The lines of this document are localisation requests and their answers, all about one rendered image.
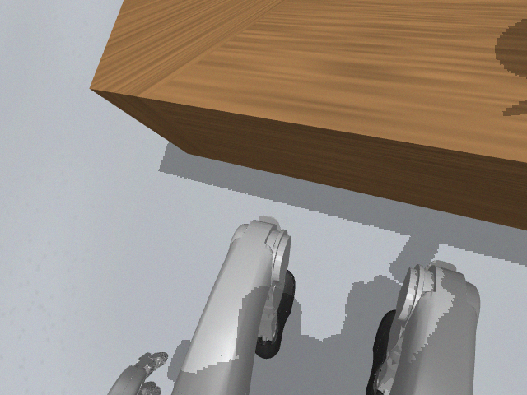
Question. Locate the left robot foot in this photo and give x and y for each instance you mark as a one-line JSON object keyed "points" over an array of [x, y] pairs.
{"points": [[268, 349]]}

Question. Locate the left robot hand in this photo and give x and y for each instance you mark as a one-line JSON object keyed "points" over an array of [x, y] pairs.
{"points": [[131, 381]]}

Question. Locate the right robot foot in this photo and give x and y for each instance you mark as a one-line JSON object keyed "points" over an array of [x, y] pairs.
{"points": [[379, 352]]}

